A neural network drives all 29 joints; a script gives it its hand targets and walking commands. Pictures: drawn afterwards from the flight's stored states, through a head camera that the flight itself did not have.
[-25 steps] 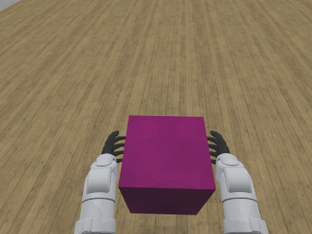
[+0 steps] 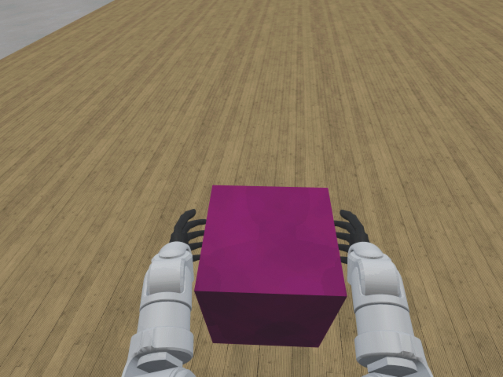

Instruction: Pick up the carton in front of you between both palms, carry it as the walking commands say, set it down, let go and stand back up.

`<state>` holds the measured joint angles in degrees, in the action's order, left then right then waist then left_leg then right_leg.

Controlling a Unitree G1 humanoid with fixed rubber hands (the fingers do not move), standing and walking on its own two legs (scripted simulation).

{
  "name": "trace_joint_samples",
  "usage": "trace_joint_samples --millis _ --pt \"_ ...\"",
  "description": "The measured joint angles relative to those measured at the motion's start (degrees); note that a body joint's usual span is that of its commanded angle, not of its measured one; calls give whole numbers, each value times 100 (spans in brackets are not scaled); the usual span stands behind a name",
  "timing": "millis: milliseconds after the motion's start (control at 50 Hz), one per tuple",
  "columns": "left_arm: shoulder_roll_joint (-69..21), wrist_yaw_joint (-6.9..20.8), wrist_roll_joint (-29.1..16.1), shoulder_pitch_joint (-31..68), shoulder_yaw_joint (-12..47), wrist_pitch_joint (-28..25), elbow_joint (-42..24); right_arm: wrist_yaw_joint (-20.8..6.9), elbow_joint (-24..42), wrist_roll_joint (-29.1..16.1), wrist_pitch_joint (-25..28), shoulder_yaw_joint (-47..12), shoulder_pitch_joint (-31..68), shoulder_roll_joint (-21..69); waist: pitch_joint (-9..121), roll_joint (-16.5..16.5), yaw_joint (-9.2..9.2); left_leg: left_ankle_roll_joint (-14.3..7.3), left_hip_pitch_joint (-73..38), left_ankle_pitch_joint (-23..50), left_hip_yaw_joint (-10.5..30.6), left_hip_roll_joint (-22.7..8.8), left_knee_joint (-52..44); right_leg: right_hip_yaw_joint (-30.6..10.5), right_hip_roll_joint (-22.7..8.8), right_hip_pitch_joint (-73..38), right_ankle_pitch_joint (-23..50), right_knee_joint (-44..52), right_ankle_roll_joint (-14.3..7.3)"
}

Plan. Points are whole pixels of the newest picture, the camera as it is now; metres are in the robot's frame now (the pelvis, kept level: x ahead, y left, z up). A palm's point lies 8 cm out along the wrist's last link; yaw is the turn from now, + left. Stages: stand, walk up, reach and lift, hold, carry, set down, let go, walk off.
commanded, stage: set down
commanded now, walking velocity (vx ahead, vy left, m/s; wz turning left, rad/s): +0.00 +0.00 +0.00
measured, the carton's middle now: (267, 269) +0.31 +0.00 -0.03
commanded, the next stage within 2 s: none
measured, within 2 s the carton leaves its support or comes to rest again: neither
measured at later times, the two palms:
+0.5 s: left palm (199, 265) +0.36 +0.15 -0.09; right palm (336, 269) +0.35 -0.15 -0.10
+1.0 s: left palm (213, 271) +0.43 +0.14 -0.23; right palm (327, 279) +0.40 -0.15 -0.24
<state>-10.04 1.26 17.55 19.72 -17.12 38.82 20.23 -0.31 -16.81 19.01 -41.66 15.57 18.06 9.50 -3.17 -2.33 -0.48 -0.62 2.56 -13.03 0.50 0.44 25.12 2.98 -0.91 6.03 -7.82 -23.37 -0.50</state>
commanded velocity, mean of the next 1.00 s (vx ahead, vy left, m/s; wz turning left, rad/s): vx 0.00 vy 0.00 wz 0.00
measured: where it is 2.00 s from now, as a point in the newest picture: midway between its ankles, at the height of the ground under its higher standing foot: outside the picture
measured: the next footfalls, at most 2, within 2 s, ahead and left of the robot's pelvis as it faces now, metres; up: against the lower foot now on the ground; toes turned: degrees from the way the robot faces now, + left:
none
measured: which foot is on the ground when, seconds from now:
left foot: down 0.00-1.00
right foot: down 0.00-1.00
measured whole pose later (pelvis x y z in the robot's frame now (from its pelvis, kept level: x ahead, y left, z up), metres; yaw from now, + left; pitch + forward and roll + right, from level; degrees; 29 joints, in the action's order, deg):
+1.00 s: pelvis -0.03 +0.02 -0.16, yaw +2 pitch +40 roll +0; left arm -4.9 -0.7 15.2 50.9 -25.6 15.9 34.7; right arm 0.0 -29.1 16.7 -16.4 31.9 46.7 6.8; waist 6.9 -2.9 -2.8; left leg -1.6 89.6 -26.9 0.6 3.9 76.7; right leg -2.0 0.0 92.0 -21.2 -73.3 1.9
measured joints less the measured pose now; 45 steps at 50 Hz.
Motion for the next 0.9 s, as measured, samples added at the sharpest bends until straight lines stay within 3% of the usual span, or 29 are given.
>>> trace_joint_samples --millis 100,220,360,460,580,680,900 --pt "-110 52 199 331 -421 -131 340 -71 -358 173 133 449 355 114 -45 -9 -77 -17 135 -98 150 37 227 -122 104 67 -99 -185 -21" --pt "-141 168 678 1174 -1235 -653 1228 -126 -1124 526 578 1249 1165 186 -273 -61 -127 -44 584 -373 263 56 836 -169 185 448 -371 -697 -32" --pt "-108 242 984 1650 -1583 -1453 1556 -168 -1469 719 1417 1606 1601 184 -496 -24 -112 12 1748 -554 224 86 1462 -211 172 1639 -554 -1347 -15" --pt "-17 177 681 1589 -1291 -2248 1415 -113 -1398 535 2358 1464 1517 167 -586 7 -148 -10 3116 -554 153 148 1868 -277 120 3028 -549 -1771 22" --pt "180 -174 -223 1508 -516 -2974 1091 79 -1079 -359 3139 964 1407 -128 -334 -29 -142 -42 5034 -736 108 214 2749 -349 91 4936 -700 -2619 96" --pt "294 -332 -585 1723 -345 -2995 1025 127 -1066 -706 3168 859 1655 -311 300 -34 -172 -52 6307 -969 123 284 3508 -428 95 6186 -955 -3360 179" --pt "403 -183 -254 2685 -848 -2363 1368 8 -1273 -217 2609 1559 2532 -197 920 -50 -228 -89 7921 -1250 72 335 4575 -455 83 7793 -1209 -4398 218"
